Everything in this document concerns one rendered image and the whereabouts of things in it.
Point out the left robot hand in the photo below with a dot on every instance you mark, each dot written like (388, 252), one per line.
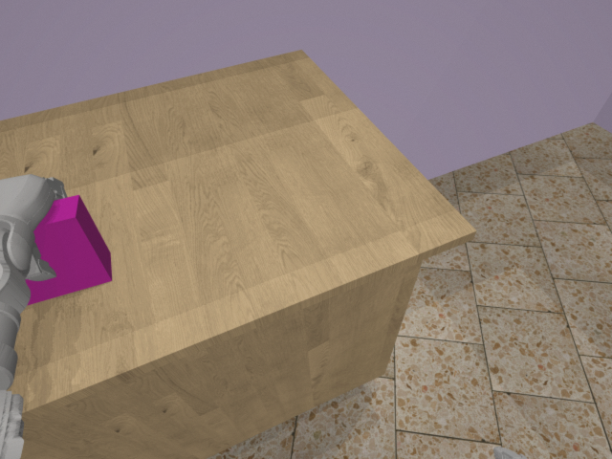
(29, 198)

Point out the robot left upper arm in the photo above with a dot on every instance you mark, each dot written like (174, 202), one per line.
(11, 425)

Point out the table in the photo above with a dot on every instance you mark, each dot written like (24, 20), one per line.
(265, 240)

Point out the left robot forearm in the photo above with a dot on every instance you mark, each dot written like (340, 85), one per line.
(16, 250)

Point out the sponge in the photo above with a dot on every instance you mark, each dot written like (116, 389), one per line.
(70, 242)

